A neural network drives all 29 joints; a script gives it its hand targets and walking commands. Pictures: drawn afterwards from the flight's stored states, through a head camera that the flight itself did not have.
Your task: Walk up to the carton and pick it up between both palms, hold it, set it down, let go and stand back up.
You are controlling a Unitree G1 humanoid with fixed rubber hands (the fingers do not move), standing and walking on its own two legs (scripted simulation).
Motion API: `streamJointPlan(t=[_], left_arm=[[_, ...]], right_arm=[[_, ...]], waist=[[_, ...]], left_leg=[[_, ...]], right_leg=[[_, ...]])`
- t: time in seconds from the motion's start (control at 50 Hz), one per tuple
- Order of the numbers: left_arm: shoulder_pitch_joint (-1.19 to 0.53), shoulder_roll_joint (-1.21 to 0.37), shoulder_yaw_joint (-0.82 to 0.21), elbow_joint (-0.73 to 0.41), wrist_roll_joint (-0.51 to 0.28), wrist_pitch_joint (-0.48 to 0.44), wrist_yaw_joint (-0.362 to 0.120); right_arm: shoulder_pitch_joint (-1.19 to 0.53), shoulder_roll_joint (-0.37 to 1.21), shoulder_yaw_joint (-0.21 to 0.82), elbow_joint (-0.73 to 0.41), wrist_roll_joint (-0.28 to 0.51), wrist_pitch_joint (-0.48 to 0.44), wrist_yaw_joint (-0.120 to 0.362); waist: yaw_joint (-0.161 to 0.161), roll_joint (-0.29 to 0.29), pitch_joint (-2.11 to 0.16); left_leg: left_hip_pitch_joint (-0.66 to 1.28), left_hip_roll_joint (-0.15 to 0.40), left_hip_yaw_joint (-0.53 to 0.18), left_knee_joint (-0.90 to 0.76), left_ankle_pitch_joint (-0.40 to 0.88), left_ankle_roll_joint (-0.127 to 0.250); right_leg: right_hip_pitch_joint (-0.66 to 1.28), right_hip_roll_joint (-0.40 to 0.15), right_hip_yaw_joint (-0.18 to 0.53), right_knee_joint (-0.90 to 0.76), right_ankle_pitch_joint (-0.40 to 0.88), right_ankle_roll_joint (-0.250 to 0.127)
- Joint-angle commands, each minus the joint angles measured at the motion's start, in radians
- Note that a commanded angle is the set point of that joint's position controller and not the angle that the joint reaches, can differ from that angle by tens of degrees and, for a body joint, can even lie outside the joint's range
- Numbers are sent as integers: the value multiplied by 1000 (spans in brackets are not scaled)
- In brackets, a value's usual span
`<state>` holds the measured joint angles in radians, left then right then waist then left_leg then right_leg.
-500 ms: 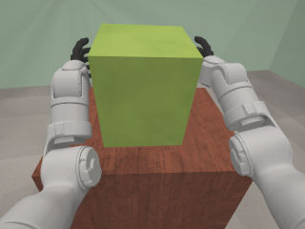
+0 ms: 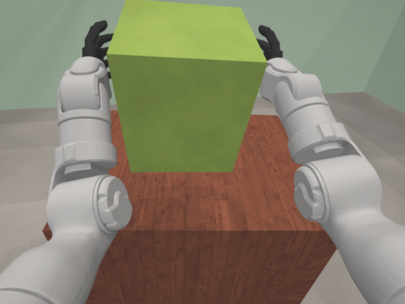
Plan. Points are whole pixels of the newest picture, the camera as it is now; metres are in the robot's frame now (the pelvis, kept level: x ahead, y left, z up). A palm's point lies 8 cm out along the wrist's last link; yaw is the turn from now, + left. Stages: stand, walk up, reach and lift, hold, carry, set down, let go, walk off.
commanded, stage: set down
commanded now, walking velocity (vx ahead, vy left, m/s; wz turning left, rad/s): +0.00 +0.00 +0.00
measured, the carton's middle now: (183, 92) +0.40 +0.03 +0.28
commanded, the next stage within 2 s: none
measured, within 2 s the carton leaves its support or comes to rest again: neither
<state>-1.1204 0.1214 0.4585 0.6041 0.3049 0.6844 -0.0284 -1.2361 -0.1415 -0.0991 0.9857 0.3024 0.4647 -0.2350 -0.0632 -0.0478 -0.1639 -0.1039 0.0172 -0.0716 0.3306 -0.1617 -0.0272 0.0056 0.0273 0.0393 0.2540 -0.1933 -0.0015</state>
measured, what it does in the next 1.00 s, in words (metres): stands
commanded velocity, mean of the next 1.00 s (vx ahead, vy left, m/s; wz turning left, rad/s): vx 0.00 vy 0.00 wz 0.00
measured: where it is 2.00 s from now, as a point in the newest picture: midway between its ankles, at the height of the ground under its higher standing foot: outside the picture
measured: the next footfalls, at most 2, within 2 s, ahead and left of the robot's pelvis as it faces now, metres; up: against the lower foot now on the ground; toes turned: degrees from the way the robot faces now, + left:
none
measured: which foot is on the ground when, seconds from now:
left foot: down 0.00-1.00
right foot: down 0.00-1.00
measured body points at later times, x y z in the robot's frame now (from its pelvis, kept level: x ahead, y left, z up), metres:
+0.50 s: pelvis -0.01 +0.00 +0.00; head -0.07 +0.03 +0.45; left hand +0.40 +0.18 +0.26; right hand +0.41 -0.13 +0.26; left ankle +0.02 +0.13 -0.75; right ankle -0.03 -0.12 -0.75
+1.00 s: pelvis +0.00 +0.00 +0.00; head -0.05 +0.04 +0.45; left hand +0.41 +0.19 +0.22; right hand +0.43 -0.12 +0.23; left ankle +0.02 +0.13 -0.75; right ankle -0.03 -0.12 -0.75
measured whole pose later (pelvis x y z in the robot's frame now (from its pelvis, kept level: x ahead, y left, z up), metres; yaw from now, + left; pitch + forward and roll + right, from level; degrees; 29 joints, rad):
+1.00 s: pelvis +0.00 +0.00 +0.00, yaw +0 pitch -4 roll -1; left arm -0.91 0.02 0.39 0.59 0.32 0.48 0.05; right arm -1.02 -0.08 -0.22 1.08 0.09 0.11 -0.11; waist -0.01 -0.09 -0.05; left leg -0.10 0.02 -0.05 0.32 -0.15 -0.03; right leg 0.01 0.02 0.00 0.25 -0.19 0.00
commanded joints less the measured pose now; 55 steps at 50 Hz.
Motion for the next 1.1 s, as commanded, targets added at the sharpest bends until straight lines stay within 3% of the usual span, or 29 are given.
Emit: streamJointPlan(t=[0.0,0.06,0.12,0.22,0.36,0.44,0.52,0.62,0.68,0.76,0.9,1.08], left_arm=[[-511,-497,-235,-36,-61,-48,-182],[-507,-541,-303,-102,-86,-69,-190],[-508,-587,-382,-188,-114,-96,-167],[-510,-641,-469,-280,-143,-124,-117],[-460,-605,-385,-169,-96,-129,-98],[-491,-620,-377,-127,-100,-157,-77],[-460,-603,-332,-74,-79,-169,-73],[-415,-583,-290,-1,-54,-173,-89],[-415,-592,-309,-5,-51,-183,-94],[-452,-638,-358,-65,-76,-225,-78],[-445,-658,-400,-108,-85,-263,-34],[-428,-649,-360,-52,-82,-283,-25]], right_arm=[[-592,444,75,-127,-1,-102,120],[-620,463,98,-232,-4,-170,123],[-635,480,149,-316,16,-222,119],[-640,504,216,-410,29,-278,124],[-612,514,170,-318,-63,-288,161],[-655,539,143,-305,-105,-319,187],[-618,529,103,-225,-142,-325,198],[-578,500,40,-151,-190,-335,204],[-544,481,-11,-109,-213,-346,211],[-549,488,-19,-113,-217,-387,221],[-551,504,47,-131,-186,-421,241],[-552,530,59,-99,-208,-419,254]], waist=[[-16,56,-128],[-37,84,-219],[-49,121,-301],[-48,149,-359],[18,63,-245],[43,49,-297],[48,26,-261],[41,11,-175],[15,56,-167],[6,100,-249],[50,127,-324],[85,52,-302]], left_leg=[[184,-39,77,-20,251,-6],[235,-49,82,28,383,-22],[315,-53,79,78,519,-41],[357,-52,69,96,555,-47],[240,-44,87,4,260,7],[242,-41,98,1,232,18],[228,-42,109,-14,201,26],[201,-42,121,-30,180,29],[221,-39,122,-27,195,5],[287,-34,118,16,345,-33],[322,-30,117,42,455,-46],[257,-34,124,12,350,-11]], right_leg=[[6,36,-73,-40,192,31],[38,38,-88,-26,294,34],[48,43,-101,-12,388,35],[38,37,-110,-5,407,42],[2,23,-110,-23,183,50],[-32,24,-112,-24,142,46],[-21,23,-109,-26,142,49],[-27,19,-114,-35,143,56],[-32,19,-121,-39,134,46],[-40,27,-138,-29,218,37],[-27,33,-141,-12,271,38],[-25,28,-124,-6,263,52]])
